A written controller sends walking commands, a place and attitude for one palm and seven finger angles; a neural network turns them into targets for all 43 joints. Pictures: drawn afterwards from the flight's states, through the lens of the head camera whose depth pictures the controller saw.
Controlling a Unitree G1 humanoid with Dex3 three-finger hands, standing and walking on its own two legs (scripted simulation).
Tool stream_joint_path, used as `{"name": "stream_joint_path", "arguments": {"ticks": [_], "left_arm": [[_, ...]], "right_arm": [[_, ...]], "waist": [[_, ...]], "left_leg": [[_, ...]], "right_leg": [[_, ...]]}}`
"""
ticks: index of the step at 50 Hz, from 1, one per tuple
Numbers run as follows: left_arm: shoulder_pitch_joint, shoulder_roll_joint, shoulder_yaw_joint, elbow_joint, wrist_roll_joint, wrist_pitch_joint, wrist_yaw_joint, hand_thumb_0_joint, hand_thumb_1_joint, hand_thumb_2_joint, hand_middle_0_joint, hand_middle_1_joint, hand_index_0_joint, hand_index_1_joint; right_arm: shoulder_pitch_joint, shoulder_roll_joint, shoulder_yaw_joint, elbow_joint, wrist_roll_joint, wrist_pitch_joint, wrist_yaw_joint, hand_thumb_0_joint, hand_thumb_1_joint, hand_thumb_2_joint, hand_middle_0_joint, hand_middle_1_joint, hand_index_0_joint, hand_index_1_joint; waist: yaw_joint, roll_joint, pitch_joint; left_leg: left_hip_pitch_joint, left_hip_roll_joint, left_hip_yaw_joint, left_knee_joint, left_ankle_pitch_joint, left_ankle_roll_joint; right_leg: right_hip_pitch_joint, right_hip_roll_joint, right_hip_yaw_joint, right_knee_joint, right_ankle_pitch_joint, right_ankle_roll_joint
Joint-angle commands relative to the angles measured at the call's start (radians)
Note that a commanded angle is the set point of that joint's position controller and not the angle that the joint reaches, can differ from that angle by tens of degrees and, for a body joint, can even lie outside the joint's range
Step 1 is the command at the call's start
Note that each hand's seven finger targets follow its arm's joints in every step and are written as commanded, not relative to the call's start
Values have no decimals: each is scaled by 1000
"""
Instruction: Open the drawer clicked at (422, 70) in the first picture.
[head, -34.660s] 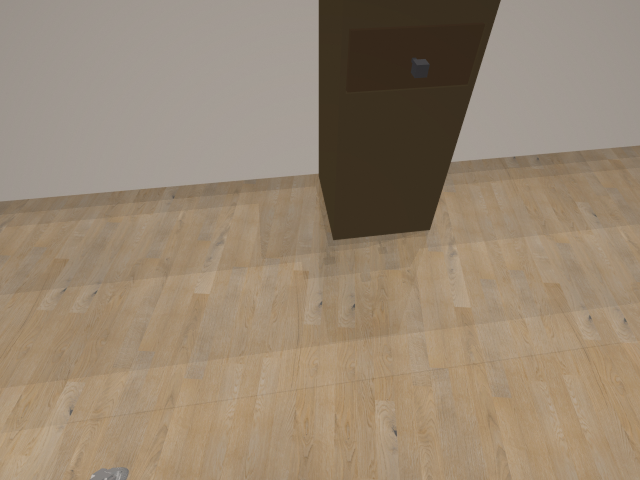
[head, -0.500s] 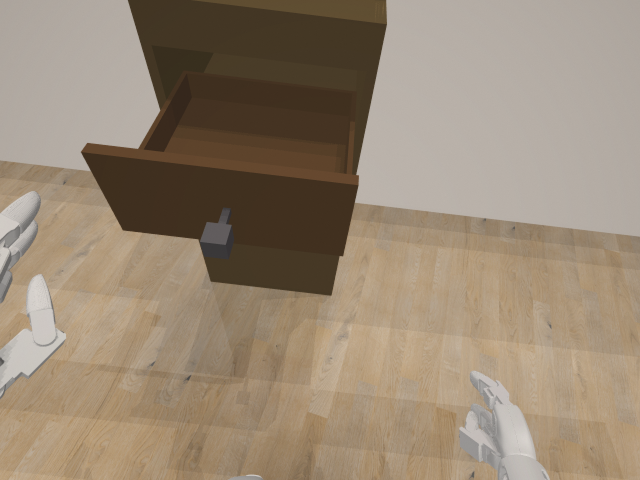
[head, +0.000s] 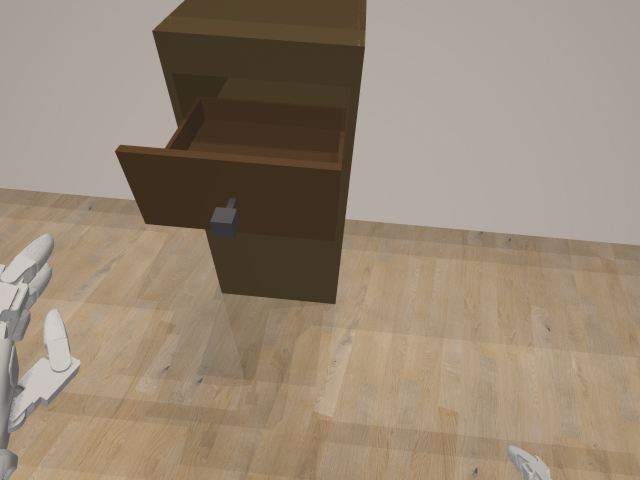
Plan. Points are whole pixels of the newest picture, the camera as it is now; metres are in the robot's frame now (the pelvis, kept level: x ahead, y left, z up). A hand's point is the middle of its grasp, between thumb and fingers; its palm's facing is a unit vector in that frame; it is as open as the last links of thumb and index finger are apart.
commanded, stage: stop stepping back and stand still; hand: left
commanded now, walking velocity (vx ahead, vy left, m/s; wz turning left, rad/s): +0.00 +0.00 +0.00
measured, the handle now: (228, 215) +0.55 +0.18 -0.01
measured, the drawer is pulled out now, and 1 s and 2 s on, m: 0.29 0.29 0.29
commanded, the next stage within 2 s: let the arm hang, fingers relaxed in 0.46 s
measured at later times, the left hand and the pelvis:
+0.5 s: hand (37, 373) +0.18 +0.25 +0.15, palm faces +0.34 -0.84 -0.43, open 7.4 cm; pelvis -0.01 +0.02 +0.00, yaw -1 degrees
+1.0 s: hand out of the picture -0.04 +0.20 -0.17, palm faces +0.01 -0.98 -0.18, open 7.1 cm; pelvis -0.02 +0.02 +0.00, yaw +0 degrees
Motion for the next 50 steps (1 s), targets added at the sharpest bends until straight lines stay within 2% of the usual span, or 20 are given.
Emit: {"name": "stream_joint_path", "arguments": {"ticks": [1, 5, 6, 7, 10, 18, 27, 28, 29, 30, 31, 32, 35, 36, 38, 43, 45, 46, 47, 50], "left_arm": [[12, 203, 173, -272, -1, -87, 33, 0, 900, 900, -200, -300, -200, -300], [-4, 154, 138, -179, -10, -86, 31, 0, 900, 900, -200, -300, -200, -300], [-3, 151, 136, -164, -10, -86, 30, 0, 900, 900, -200, -300, -200, -300], [-8, 151, 131, -165, -11, -84, 28, 0, 900, 900, -200, -300, -200, -300], [-27, 148, 121, -160, -7, -77, 27, 0, 900, 900, -200, -300, -200, -300], [-49, 163, 129, -219, -9, -57, 27, 0, 900, 900, -200, -300, -200, -300], [-19, 158, 132, -206, -14, -49, 21, 0, 900, 900, -200, -300, -200, -300], [-178, 32, -235, 639, 86, 70, -115, 0, 900, 900, -200, -300, -200, -300], [-162, 15, -198, 691, 74, 135, -139, 0, 900, 900, -200, -300, -200, -300], [-188, -8, -209, 723, 65, 147, -146, 0, 900, 900, -200, -300, -200, -300], [-227, -10, -214, 765, 66, 152, -151, 0, 900, 900, -200, -300, -200, -300], [-260, 0, -221, 821, 70, 151, -152, 0, 900, 900, -200, -300, -200, -300], [-329, 23, -229, 1029, 68, 165, -155, 0, 900, 900, -200, -300, -200, -300], [-355, 24, -236, 1100, 65, 171, -153, 0, 900, 900, -200, -300, -200, -300], [-382, 3, -258, 1228, 57, 183, -147, 0, 900, 900, -200, -300, -200, -300], [-368, -16, -275, 1465, 47, 171, -145, 0, 900, 900, -200, -300, -200, -300], [-348, -35, -271, 1523, 44, 169, -142, 0, 900, 900, -200, -300, -200, -300], [-341, -41, -273, 1549, 43, 167, -142, 0, 900, 900, -200, -300, -200, -300], [-332, -41, -275, 1569, 42, 164, -141, 0, 900, 900, -200, -300, -200, -300], [-318, -64, -283, 1624, 38, 163, -138, 0, 900, 900, -200, -300, -200, -300]], "right_arm": [[-155, -67, -12, -197, 8, -71, 3, 0, -900, -900, 200, 300, 200, 300], [-151, -71, -17, -186, 14, -75, 7, 0, -900, -900, 200, 300, 200, 300], [-152, -71, -18, -185, 13, -75, 9, 0, -900, -900, 200, 300, 200, 300], [-160, -72, -18, -186, 11, -73, 9, 0, -900, -900, 200, 300, 200, 300], [-165, -63, -9, -189, 8, -64, 12, 0, -900, -900, 200, 300, 200, 300], [-173, -48, 6, -208, 2, -54, 7, 0, -900, -900, 200, 300, 200, 300], [-175, -55, -1, -210, 4, -44, 6, 0, -900, -900, 200, 300, 200, 300], [-207, -225, -60, 45, 2, -99, 92, 0, -900, -900, 200, 300, 200, 300], [-114, -164, -57, 60, -2, -39, 88, 0, -900, -900, 200, 300, 200, 300], [-90, -135, -40, 49, -6, -12, 83, 0, -900, -900, 200, 300, 200, 300], [-101, -135, -30, 40, -9, 6, 80, 0, -900, -900, 200, 300, 200, 300], [-108, -134, -26, 41, -15, 17, 76, 0, -900, -900, 200, 300, 200, 300], [-128, -145, -19, 80, -22, 45, 64, 0, -900, -900, 200, 300, 200, 300], [-124, -132, -13, 103, -23, 56, 61, 0, -900, -900, 200, 300, 200, 300], [-116, -94, 3, 147, -27, 76, 58, 0, -900, -900, 200, 300, 200, 300], [-68, -54, 15, 265, -18, 88, 46, 0, -900, -900, 200, 300, 200, 300], [-33, -32, 14, 303, -20, 89, 40, 0, -900, -900, 200, 300, 200, 300], [-20, -24, 13, 322, -18, 89, 38, 0, -900, -900, 200, 300, 200, 300], [2, -22, 11, 334, -16, 91, 36, 0, -900, -900, 200, 300, 200, 300], [53, -3, 11, 380, -13, 91, 31, 0, -900, -900, 200, 300, 200, 300]], "waist": [[22, 145, -49], [10, 27, -3], [9, 23, -4], [8, 38, 4], [10, 14, -6], [19, 85, -45], [18, 59, -67], [-17, 72, 50], [-1, 64, -53], [4, 38, -84], [7, 29, -70], [15, -69, -76], [32, -118, -63], [29, -101, -50], [31, 15, -2], [30, 91, 18], [31, 153, 23], [30, 153, 23], [30, 102, 25], [24, 75, 36]], "left_leg": [[-89, 130, -150, -146, 19, 61], [-131, 75, -96, -93, -47, 31], [-109, 65, -81, -75, -38, 26], [-82, 56, -69, -66, -26, 21], [-67, 61, -74, -82, -10, 19], [-69, 65, -75, -135, 41, 11], [-42, 51, -65, -119, 127, -2], [-130, 76, -85, 29, 283, 6], [-30, 88, -64, 34, 346, 3], [-41, 101, -95, 34, 317, 26], [-79, 109, -124, 11, 287, 45], [-76, 113, -145, 8, 296, 51], [-77, 80, -127, 7, 227, 43], [-68, 69, -122, -2, 194, 37], [-68, 72, -122, -60, 124, 31], [-22, 67, -99, -102, 32, 19], [-23, 69, -97, -115, 20, 19], [-19, 71, -97, -122, 13, 19], [-5, 77, -104, -119, 22, 22], [6, 80, -98, -124, 34, 23]], "right_leg": [[106, -33, 81, -27, 21, 26], [97, -54, 145, -114, 33, 21], [78, -65, 163, -137, 28, 17], [46, -69, 178, -158, 23, 13], [50, -60, 159, -162, 27, 17], [124, -25, 110, -130, 118, 29], [148, -21, 96, -139, 212, 29], [-8, -91, 46, 26, 303, -1], [-22, -84, 103, 15, 264, -6], [-21, -71, 83, 42, 174, -7], [-16, -54, 77, 63, 116, -7], [8, -46, 84, 62, 119, -11], [62, -87, 118, 3, 173, -23], [60, -98, 127, -15, 163, -28], [54, -88, 129, -49, 79, -21], [70, -94, 146, -142, 21, -18], [85, -91, 136, -153, 37, -22], [86, -90, 134, -159, 36, -23], [88, -86, 129, -167, 41, -23], [80, -88, 122, -174, 44, -25]]}}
